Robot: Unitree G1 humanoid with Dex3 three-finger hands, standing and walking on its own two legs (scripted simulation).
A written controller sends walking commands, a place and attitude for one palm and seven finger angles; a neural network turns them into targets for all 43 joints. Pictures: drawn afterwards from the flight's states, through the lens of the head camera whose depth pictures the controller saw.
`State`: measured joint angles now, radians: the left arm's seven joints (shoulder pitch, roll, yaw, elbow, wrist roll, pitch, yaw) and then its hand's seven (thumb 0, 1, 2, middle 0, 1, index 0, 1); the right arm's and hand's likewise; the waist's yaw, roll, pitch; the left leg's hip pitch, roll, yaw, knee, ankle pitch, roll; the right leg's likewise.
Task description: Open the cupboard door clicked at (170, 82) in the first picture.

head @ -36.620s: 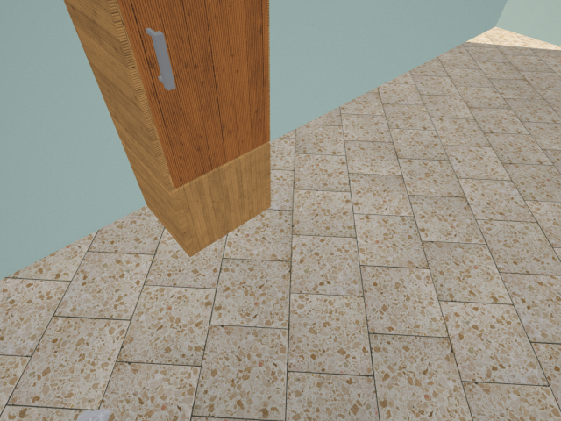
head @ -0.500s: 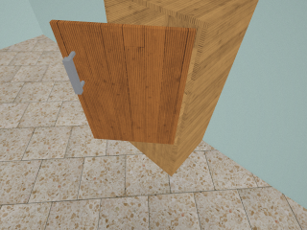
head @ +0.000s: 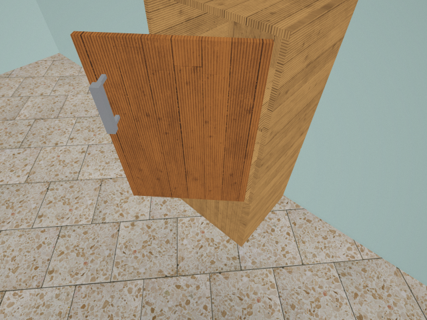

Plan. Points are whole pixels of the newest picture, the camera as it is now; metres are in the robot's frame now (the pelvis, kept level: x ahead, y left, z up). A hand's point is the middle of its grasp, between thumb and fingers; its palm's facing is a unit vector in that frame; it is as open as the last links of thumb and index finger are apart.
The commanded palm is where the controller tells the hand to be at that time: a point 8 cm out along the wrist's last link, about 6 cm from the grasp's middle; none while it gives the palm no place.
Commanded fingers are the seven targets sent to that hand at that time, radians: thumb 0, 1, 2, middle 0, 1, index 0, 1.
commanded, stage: look again from close up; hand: left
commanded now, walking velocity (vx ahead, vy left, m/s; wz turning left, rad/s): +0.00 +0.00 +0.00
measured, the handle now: (107, 104) +0.55 +0.30 +0.09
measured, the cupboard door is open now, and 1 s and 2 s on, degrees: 37 37 37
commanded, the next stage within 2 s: shuffle to correct the standing spot in 0.12 s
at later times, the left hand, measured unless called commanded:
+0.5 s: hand out of the picture +0.02 +0.20 -0.18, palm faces +0.03 -0.97 -0.22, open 7.4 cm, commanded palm none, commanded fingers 0.00 0.90 0.90 -0.20 -0.30 -0.20 -0.30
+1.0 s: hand out of the picture +0.03 +0.22 -0.17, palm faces +0.00 -0.97 -0.23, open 7.3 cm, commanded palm none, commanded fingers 0.00 0.90 0.90 -0.20 -0.30 -0.20 -0.30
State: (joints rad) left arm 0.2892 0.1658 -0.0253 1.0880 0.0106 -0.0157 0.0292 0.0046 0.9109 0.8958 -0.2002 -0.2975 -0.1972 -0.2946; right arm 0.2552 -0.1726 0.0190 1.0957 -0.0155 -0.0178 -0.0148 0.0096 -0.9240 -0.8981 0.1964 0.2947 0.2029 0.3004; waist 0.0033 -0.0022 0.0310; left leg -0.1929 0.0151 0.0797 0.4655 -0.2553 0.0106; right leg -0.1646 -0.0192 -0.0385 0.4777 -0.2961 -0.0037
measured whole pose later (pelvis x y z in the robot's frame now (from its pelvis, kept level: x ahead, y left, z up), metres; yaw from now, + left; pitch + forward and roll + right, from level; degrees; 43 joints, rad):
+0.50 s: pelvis +0.00 +0.01 +0.00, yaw +0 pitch -1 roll +0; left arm 0.27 0.19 0.01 1.05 0.02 0.01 0.04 0.00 0.91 0.90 -0.20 -0.30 -0.20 -0.29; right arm 0.23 -0.18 -0.01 1.06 -0.02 0.02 -0.01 0.00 -0.91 -0.90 0.20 0.29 0.20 0.30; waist 0.02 -0.01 0.04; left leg -0.23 0.00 0.09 0.53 -0.29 0.02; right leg -0.20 -0.04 -0.03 0.54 -0.33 0.01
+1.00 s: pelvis -0.01 +0.04 -0.01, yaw +0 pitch +0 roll +1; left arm 0.26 0.16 0.00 1.01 0.02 -0.01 0.04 0.00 0.93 0.90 -0.20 -0.30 -0.20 -0.29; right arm 0.25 -0.18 0.00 1.03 -0.03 0.02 -0.01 0.01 -0.93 -0.90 0.20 0.29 0.20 0.30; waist -0.01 0.02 0.03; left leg -0.24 -0.01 0.09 0.52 -0.27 0.02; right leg -0.19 -0.01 -0.11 0.54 -0.34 -0.04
